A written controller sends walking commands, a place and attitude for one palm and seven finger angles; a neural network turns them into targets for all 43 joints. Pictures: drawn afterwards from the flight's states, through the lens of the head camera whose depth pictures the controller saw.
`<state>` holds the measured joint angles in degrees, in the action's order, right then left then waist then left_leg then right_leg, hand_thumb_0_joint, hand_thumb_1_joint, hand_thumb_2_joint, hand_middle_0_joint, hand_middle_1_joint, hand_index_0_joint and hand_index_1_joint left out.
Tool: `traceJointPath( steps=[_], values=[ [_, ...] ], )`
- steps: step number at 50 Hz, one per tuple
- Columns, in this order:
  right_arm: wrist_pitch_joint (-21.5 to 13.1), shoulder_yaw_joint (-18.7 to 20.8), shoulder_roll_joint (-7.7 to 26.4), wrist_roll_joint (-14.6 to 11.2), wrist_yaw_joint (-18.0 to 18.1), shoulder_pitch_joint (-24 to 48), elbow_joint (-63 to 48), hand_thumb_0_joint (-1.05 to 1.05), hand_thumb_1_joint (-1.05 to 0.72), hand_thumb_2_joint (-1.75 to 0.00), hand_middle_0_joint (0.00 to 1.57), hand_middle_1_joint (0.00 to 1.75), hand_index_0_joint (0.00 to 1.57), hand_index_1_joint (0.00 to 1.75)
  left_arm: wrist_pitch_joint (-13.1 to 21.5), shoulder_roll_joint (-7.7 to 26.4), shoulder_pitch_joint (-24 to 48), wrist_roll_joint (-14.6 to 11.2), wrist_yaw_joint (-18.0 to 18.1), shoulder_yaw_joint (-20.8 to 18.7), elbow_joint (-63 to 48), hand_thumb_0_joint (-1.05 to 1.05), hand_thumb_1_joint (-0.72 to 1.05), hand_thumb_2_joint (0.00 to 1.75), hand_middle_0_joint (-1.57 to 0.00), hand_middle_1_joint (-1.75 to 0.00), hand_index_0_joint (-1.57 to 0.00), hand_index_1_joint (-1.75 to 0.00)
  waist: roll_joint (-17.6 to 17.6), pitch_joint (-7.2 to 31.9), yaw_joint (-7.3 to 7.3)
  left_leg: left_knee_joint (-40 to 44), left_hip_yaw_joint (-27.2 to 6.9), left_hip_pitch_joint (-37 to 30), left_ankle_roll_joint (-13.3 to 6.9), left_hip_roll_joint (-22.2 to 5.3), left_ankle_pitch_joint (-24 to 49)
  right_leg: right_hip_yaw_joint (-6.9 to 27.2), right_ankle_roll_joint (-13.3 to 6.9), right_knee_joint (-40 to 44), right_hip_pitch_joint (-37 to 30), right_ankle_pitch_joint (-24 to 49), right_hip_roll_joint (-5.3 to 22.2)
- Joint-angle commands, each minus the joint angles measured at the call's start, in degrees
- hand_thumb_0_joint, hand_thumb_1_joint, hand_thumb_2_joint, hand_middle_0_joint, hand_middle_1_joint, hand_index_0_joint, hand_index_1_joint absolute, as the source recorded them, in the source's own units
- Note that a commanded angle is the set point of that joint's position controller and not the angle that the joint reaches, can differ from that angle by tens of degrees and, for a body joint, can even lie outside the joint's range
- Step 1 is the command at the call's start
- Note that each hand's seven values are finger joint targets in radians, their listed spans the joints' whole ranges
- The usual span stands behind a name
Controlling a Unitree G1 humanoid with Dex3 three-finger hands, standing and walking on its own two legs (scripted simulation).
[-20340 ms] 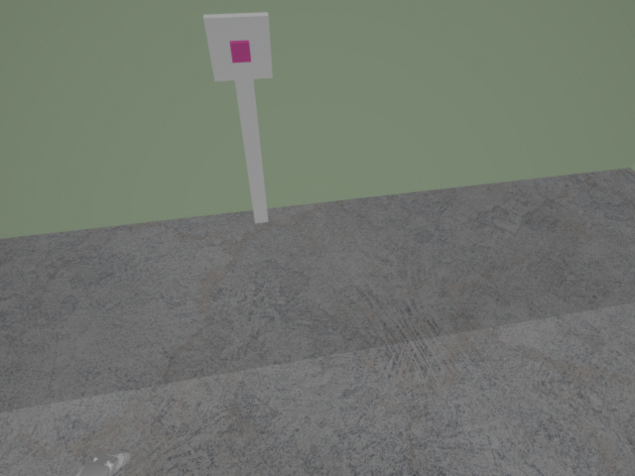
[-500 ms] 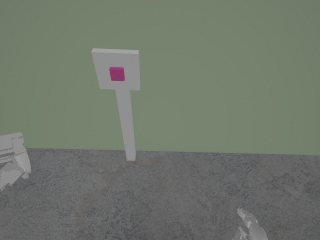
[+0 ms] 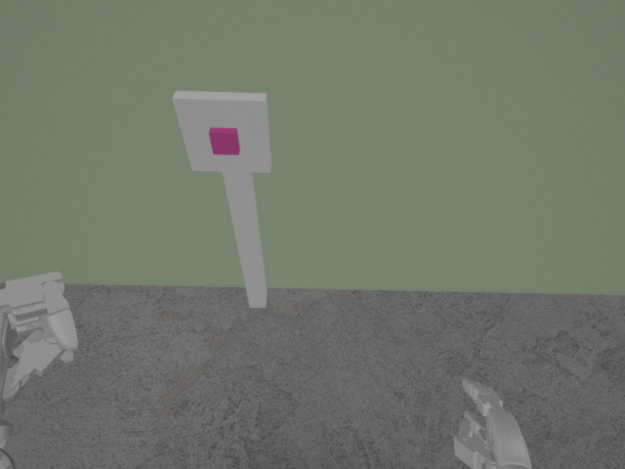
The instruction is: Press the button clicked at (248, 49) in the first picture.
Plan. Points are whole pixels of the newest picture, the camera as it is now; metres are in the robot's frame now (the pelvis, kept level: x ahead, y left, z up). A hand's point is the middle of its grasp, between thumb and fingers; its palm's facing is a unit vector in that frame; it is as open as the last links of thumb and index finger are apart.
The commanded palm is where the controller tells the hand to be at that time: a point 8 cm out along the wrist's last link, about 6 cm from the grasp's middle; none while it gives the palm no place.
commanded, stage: let the arm hang, fingers relaxed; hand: left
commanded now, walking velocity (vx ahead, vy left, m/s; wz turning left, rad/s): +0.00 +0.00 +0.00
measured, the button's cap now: (225, 140) +0.73 +0.21 +0.00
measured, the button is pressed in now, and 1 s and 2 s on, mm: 0 0 0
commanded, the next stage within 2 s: stand and wait in 1.12 s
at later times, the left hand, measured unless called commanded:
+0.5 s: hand out of the picture -0.09 +0.20 -0.18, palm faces +0.08 -0.98 -0.20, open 4.6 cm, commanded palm none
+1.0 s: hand out of the picture -0.07 +0.17 -0.18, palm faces +0.08 -0.99 -0.15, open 7.3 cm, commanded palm none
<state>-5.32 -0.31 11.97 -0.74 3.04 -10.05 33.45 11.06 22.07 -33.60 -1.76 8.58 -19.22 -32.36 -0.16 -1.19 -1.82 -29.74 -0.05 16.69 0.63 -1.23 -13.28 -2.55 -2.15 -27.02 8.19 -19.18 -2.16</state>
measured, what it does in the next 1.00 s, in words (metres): shifts its weight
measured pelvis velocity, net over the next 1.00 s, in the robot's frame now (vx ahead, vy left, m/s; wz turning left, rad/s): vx -0.05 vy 0.02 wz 0.03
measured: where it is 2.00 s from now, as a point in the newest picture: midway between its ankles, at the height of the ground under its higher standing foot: outside the picture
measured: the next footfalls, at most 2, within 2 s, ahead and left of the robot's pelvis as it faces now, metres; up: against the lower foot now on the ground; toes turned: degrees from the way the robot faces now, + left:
none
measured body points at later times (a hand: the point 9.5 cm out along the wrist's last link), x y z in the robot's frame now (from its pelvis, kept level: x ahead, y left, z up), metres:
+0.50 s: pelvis -0.05 +0.01 +0.00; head -0.04 +0.03 +0.45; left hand -0.09 +0.25 -0.16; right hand -0.04 -0.23 -0.15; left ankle +0.02 +0.13 -0.74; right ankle -0.05 -0.09 -0.74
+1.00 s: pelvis -0.05 +0.02 +0.00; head -0.05 +0.02 +0.45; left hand -0.07 +0.22 -0.16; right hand -0.07 -0.18 -0.16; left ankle +0.02 +0.13 -0.74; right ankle -0.05 -0.09 -0.74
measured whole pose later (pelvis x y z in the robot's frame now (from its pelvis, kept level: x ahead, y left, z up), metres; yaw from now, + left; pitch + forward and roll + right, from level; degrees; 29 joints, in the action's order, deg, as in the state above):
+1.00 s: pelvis -0.05 +0.02 +0.00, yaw +2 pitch -2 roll -1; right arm 1.2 0.2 5.4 1.3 1.9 -19.3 64.2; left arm 0.0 6.1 -17.5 0.8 1.9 -0.8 64.8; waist 0.5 -1.5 -0.8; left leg -25.6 -1.0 16.9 -1.0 0.8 -6.7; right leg -4.3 -1.2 -26.8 9.6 -15.2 -0.2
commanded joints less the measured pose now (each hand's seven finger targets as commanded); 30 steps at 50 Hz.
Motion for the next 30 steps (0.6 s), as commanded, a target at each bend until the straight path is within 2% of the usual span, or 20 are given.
traceJointPath(
  steps=[1, 2, 3, 4, 5, 7, 8, 10, 14, 17, 18, 20, 22, 23, 25, 28, 30],
  values=[
    [-3.38, 5.42, 16.76, -0.06, -4.26, 7.53, 4.62, 0.00, -0.90, -0.90, 0.20, 0.30, 0.20, 0.30, -5.53, 3.48, 5.60, 4.01, -6.70, 13.99, 37.23, 0.00, 0.90, 0.90, -1.30, -1.50, -1.30, -1.50, 2.56, 5.14, 0.52, -7.05, -2.73, -0.39, -1.92, -4.24, 25.15, 2.01, 0.04, -4.55, 3.91, 33.38, 10.93],
    [-1.04, 5.93, 14.89, 0.29, -3.93, 2.68, 4.93, 0.00, -0.90, -0.90, 0.20, 0.30, 0.20, 0.30, -8.82, 2.95, 6.43, 3.46, -7.86, 12.38, 38.88, 0.00, 0.90, 0.90, -1.26, -1.46, -1.26, -1.46, 3.01, 8.71, 1.18, -5.46, -3.20, -3.07, -1.78, -4.44, 22.04, 5.77, -0.57, -3.31, 4.70, 30.40, 10.06],
    [-0.79, 5.95, 14.89, 0.56, -3.66, 1.82, 4.40, 0.00, -0.90, -0.90, 0.20, 0.30, 0.20, 0.30, -9.42, 2.66, 6.64, 3.62, -8.24, 12.54, 38.42, 0.00, 0.90, 0.90, -1.23, -1.42, -1.23, -1.42, 2.39, 7.43, 1.12, -5.20, -3.57, -3.07, -2.01, -4.84, 22.72, 4.55, -0.20, -3.30, 5.80, 26.87, 9.07],
    [-0.01, 5.29, 14.69, 0.74, -3.54, 0.92, 4.62, 0.00, -0.90, -0.90, 0.20, 0.30, 0.20, 0.30, -9.34, 2.45, 8.29, 3.56, -8.57, 12.83, 40.56, 0.00, 0.90, 0.90, -1.19, -1.38, -1.19, -1.38, 1.44, 7.73, 1.65, -3.72, -5.56, -0.11, -3.55, -5.88, 19.64, 3.24, -0.11, -4.35, 5.12, 20.65, 8.43],
    [0.83, 4.52, 14.61, 0.95, -3.47, 1.46, 4.47, 0.00, -0.90, -0.90, 0.20, 0.30, 0.20, 0.30, -9.36, 3.04, 10.74, 3.58, -8.87, 13.25, 43.42, 0.00, 0.90, 0.90, -1.15, -1.34, -1.15, -1.34, -1.52, 6.29, 2.15, -2.13, -7.20, 2.73, -4.54, -6.11, 17.74, 2.83, 0.13, -4.16, 4.20, 17.02, 7.39],
    [1.59, 3.92, 15.02, 1.62, -3.06, 2.54, 5.28, 0.00, -0.90, -0.90, 0.20, 0.30, 0.20, 0.30, -9.41, 3.71, 15.16, 3.65, -9.00, 13.95, 49.89, 0.00, 0.90, 0.90, -1.08, -1.26, -1.08, -1.26, -10.08, 5.41, 2.24, -2.07, -8.52, 3.07, -4.64, -5.35, 17.73, 3.93, -0.40, -2.73, 3.40, 16.96, 7.43],
    [2.13, 3.79, 14.79, 1.81, -2.95, 2.74, 5.74, 0.00, -0.90, -0.90, 0.20, 0.30, 0.20, 0.30, -9.53, 3.89, 17.13, 3.60, -8.85, 14.31, 53.47, 0.00, 0.90, 0.90, -1.04, -1.22, -1.04, -1.22, -11.44, 5.22, 1.92, -2.00, -8.25, 2.18, -4.32, -4.92, 17.52, 4.41, -0.88, -2.52, 3.69, 17.23, 8.08],
    [3.31, 2.94, 12.91, 2.20, -2.62, 2.15, 8.11, 0.00, -0.90, -0.90, 0.20, 0.30, 0.20, 0.30, -10.33, 2.29, 19.03, 3.11, -8.45, 15.34, 60.83, 0.00, 0.90, 0.90, -0.97, -1.14, -0.97, -1.14, -8.94, 4.73, 1.56, -0.97, -7.49, 0.39, -3.83, -3.74, 15.70, 5.18, -1.24, -0.98, 3.99, 14.68, 8.80],
    [5.51, 1.30, 9.26, 2.58, -2.44, 1.35, 12.75, 0.00, -0.90, -0.90, 0.20, 0.30, 0.20, 0.30, -11.89, -0.25, 18.79, 2.68, -7.78, 17.00, 72.63, 0.00, 0.90, 0.90, -0.82, -0.98, -0.82, -0.98, 4.70, 0.85, 1.83, 4.90, -8.14, 0.89, -3.36, -3.29, 5.19, 5.33, -0.62, 3.13, 4.00, 1.18, 7.37],
    [6.22, 1.05, 7.65, 2.36, -2.04, -0.14, 16.12, 0.00, -0.90, -0.90, 0.20, 0.30, 0.20, 0.30, -11.84, -0.75, 17.14, 2.47, -7.80, 17.19, 79.86, 0.00, 0.90, 0.90, -0.71, -0.86, -0.71, -0.86, 9.99, -0.54, 1.91, 7.03, -8.00, 1.46, -2.91, -2.57, -2.18, 6.32, -1.38, 6.14, 3.66, -2.97, 7.38],
    [6.43, 1.15, 7.72, 2.27, -1.85, -1.33, 16.94, 0.00, -0.90, -0.90, 0.20, 0.30, 0.20, 0.30, -11.79, -0.59, 16.69, 2.49, -7.73, 17.12, 81.78, 0.00, 0.90, 0.90, -0.68, -0.82, -0.68, -0.82, 9.29, -0.64, 1.79, 6.86, -8.08, 0.65, -2.76, -2.56, -2.63, 6.22, -1.52, 7.03, 3.89, -3.59, 7.23],
    [6.64, 1.58, 5.76, 2.55, -1.45, -3.47, 18.74, 0.00, -0.90, -0.90, 0.20, 0.30, 0.20, 0.30, -11.80, -3.31, 15.32, 2.73, -7.56, 16.24, 85.20, 0.00, 0.90, 0.90, -0.60, -0.74, -0.60, -0.74, 10.89, -0.43, 1.68, 7.91, -8.21, 0.67, -2.92, -2.67, -6.73, 5.58, -1.92, 8.03, 3.86, -5.03, 7.25],
    [6.92, 1.70, 5.47, 2.40, -1.31, -5.36, 20.55, 0.00, -0.90, -0.90, 0.20, 0.30, 0.20, 0.30, -11.79, -3.19, 14.58, 2.45, -7.61, 16.74, 87.95, 0.00, 0.90, 0.90, -0.53, -0.66, -0.53, -0.66, 10.63, -0.47, 1.55, 8.70, -8.48, 0.79, -2.85, -2.61, -9.13, 5.43, -2.06, 8.24, 3.96, -6.17, 6.97],
    [6.98, 1.95, 5.90, 2.29, -1.18, -6.03, 20.98, 0.00, -0.90, -0.90, 0.20, 0.30, 0.20, 0.30, -11.74, -3.29, 14.35, 2.50, -7.60, 16.74, 88.89, 0.00, 0.90, 0.90, -0.49, -0.62, -0.49, -0.62, 7.47, -1.34, 1.58, 8.79, -8.79, 0.22, -2.99, -3.01, -8.78, 5.00, -1.93, 8.74, 4.69, -6.15, 6.71],
    [7.02, 2.10, 5.05, 2.23, -1.06, -7.75, 22.53, 0.00, -0.90, -0.90, 0.20, 0.30, 0.20, 0.30, -11.73, -4.42, 13.96, 2.47, -7.59, 17.13, 91.12, 0.00, 0.90, 0.90, -0.42, -0.54, -0.42, -0.54, 3.96, -2.87, 1.30, 9.22, -8.92, 0.53, -3.09, -3.02, -9.36, 4.97, -1.81, 9.35, 5.88, -7.37, 6.68],
    [7.29, 2.27, 4.18, 2.16, -1.06, -9.81, 24.31, 0.00, -0.90, -0.90, 0.20, 0.30, 0.20, 0.30, -11.73, -5.06, 12.95, 2.51, -7.36, 17.32, 93.34, 0.00, 0.90, 0.90, -0.31, -0.42, -0.31, -0.42, 0.14, -5.61, 1.16, 8.63, -7.99, 0.02, -3.08, -2.76, -9.31, 5.20, -1.88, 10.69, 9.21, -10.86, 6.90],
    [7.23, 2.16, 2.83, 2.28, -1.05, -11.36, 25.70, 0.00, -0.90, -0.90, 0.20, 0.30, 0.20, 0.30, -11.68, -6.18, 12.39, 2.47, -7.18, 17.40, 94.60, 0.00, 0.90, 0.90, -0.24, -0.34, -0.24, -0.34, -1.33, -5.70, 0.93, 8.07, -7.60, -0.63, -3.07, -2.44, -8.50, 5.38, -1.95, 10.79, 10.32, -11.84, 7.24]
  ],
)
